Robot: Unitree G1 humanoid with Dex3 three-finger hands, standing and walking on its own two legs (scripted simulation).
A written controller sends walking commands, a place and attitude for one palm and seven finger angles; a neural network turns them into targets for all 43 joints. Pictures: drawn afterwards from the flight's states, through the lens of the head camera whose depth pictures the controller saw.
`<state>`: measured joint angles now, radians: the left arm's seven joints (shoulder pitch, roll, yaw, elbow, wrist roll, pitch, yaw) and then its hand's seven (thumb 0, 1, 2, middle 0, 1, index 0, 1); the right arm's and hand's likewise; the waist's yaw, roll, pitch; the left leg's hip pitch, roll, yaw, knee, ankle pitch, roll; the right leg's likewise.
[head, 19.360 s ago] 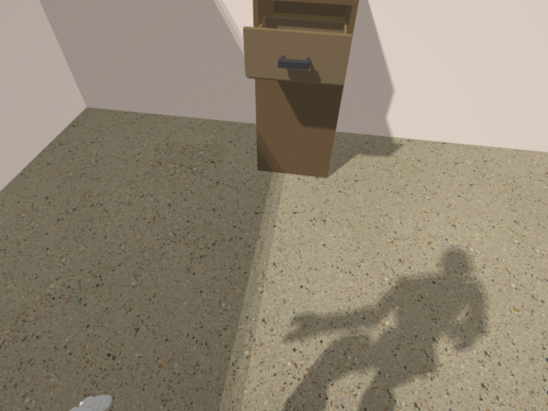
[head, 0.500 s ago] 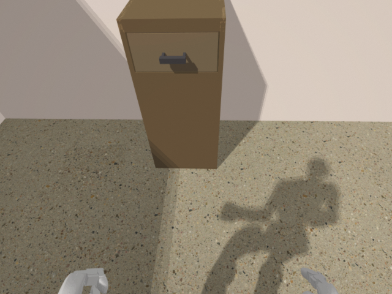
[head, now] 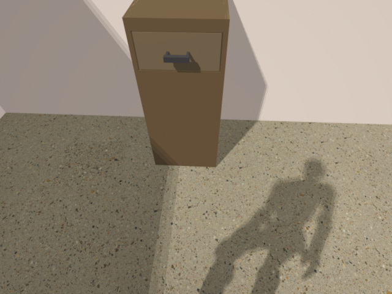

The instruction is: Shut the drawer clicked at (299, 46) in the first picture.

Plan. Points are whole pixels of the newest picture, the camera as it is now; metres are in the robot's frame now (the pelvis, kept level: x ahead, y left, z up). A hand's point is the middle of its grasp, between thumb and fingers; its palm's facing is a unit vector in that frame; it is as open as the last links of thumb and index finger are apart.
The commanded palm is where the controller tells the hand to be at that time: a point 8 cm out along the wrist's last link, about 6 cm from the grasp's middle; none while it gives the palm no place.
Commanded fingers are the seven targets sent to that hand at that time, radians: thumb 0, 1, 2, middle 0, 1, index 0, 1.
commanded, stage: let the arm hang, fingers relaxed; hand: left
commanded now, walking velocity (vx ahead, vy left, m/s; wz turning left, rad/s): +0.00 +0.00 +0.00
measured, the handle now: (177, 56) +0.95 +0.13 +0.00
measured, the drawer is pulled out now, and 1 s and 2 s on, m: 0.00 0.00 0.00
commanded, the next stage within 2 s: look to check the result in 0.40 s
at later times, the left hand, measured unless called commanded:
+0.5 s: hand out of the picture -0.01 +0.15 -0.17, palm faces +0.03 -0.98 -0.17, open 7.4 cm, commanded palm none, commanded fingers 0.00 0.90 0.90 -0.20 -0.30 -0.20 -0.30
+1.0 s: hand out of the picture +0.01 +0.13 -0.17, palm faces +0.04 -0.98 -0.18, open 7.4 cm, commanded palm none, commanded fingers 0.00 0.90 0.90 -0.20 -0.30 -0.20 -0.30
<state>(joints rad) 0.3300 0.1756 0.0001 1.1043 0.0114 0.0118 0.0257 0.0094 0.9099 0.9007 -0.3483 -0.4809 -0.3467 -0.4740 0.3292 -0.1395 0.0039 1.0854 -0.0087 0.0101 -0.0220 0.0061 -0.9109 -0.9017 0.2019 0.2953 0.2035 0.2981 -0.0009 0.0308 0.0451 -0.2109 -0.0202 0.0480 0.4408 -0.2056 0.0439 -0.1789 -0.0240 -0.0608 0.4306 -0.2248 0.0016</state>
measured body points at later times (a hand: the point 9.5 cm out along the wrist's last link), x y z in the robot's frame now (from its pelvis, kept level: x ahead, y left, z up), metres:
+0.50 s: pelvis +0.01 -0.01 +0.00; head +0.02 -0.01 +0.45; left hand -0.01 +0.20 -0.16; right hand -0.03 -0.21 -0.16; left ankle +0.02 +0.09 -0.74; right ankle +0.01 -0.12 -0.74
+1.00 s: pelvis +0.02 -0.03 +0.00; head +0.03 -0.03 +0.45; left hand +0.01 +0.19 -0.16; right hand +0.00 -0.23 -0.17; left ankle +0.02 +0.09 -0.74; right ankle +0.01 -0.12 -0.74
